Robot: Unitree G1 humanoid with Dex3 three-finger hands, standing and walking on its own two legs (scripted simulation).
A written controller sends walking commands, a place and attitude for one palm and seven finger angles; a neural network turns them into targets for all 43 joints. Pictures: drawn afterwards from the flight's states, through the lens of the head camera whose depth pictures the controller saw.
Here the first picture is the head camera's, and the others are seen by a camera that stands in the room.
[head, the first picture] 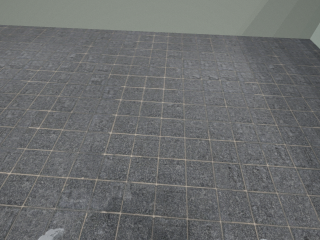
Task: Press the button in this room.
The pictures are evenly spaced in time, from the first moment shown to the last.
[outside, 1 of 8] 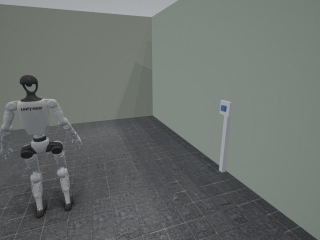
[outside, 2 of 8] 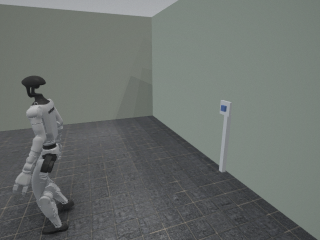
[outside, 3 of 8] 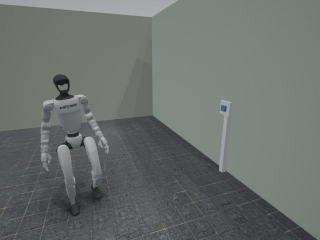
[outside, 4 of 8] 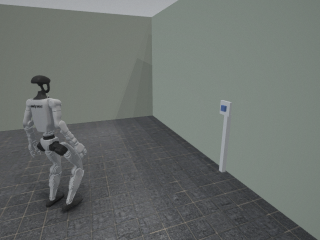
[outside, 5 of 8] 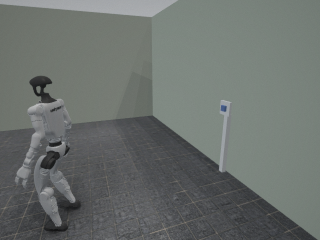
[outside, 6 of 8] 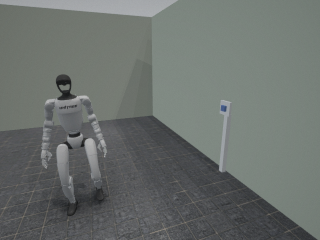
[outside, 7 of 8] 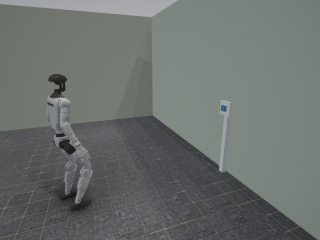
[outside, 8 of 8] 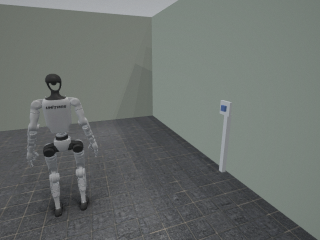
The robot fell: no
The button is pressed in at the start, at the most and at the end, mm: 0 0 0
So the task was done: no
